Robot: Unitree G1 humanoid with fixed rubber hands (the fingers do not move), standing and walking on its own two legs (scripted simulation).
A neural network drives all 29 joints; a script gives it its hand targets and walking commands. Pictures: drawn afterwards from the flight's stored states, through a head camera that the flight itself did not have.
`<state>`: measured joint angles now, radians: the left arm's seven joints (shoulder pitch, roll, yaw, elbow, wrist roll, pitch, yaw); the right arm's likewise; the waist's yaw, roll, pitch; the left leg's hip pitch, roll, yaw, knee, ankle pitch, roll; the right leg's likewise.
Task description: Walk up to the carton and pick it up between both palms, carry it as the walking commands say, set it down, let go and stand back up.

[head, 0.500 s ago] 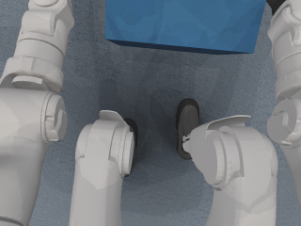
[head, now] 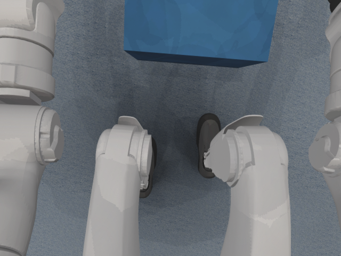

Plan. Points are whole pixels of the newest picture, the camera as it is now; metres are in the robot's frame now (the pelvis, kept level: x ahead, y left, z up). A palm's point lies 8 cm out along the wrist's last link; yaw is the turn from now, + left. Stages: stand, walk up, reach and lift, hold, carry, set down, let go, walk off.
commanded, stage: set down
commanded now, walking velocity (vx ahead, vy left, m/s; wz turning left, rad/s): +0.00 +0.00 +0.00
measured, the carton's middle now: (196, 6) +0.58 -0.07 -0.30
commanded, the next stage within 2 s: let go in 1.02 s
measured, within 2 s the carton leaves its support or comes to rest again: neither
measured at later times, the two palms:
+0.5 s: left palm out of the picture +0.59 +0.17 +0.02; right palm out of the picture +0.53 -0.30 +0.02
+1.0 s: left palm out of the picture +0.59 +0.18 +0.17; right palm out of the picture +0.53 -0.30 +0.18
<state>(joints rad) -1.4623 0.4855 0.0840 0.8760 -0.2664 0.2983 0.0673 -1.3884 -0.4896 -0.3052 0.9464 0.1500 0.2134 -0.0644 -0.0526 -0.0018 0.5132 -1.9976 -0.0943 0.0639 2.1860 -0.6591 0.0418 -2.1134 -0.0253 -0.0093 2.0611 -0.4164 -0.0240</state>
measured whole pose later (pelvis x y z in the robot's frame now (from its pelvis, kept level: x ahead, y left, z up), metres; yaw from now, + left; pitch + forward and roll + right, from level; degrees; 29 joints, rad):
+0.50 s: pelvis +0.02 +0.00 +0.13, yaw -1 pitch +27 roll +1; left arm -1.31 0.53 0.08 0.61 -0.24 0.42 0.04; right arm -1.25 -0.49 -0.31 0.63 0.15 0.38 -0.03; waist -0.05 0.00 0.52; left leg -1.62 -0.09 0.03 1.78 -0.63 0.04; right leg -1.72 0.00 -0.01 1.67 -0.42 -0.02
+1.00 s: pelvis +0.03 +0.00 +0.25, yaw -2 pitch +25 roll +1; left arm -1.27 0.52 0.10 0.78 -0.21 0.38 -0.01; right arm -1.19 -0.49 -0.31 0.67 0.15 0.37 0.02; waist -0.05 0.00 0.42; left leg -1.26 -0.09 0.01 1.26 -0.44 0.04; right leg -1.35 0.01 0.02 1.17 -0.26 -0.01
